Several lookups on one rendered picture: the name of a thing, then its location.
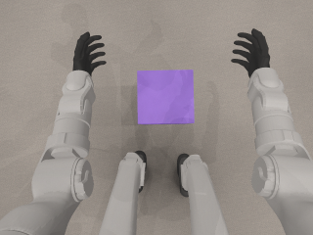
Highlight robot left hand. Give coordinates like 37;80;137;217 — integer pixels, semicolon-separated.
72;31;107;77

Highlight robot left upper arm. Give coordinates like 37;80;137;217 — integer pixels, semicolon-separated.
0;157;94;235

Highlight carton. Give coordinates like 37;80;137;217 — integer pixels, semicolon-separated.
137;70;195;124

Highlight right robot forearm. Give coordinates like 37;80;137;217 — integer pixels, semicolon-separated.
246;68;313;163

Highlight robot right upper arm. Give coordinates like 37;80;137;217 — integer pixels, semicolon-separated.
250;154;313;235

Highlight robot right hand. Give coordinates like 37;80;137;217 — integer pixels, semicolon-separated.
231;28;270;78

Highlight left robot shin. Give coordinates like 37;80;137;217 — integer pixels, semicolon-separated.
118;152;142;169

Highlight left robot foot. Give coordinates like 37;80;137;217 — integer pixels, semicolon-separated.
135;151;147;193

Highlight left robot forearm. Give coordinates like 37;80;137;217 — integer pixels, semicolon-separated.
31;70;96;197

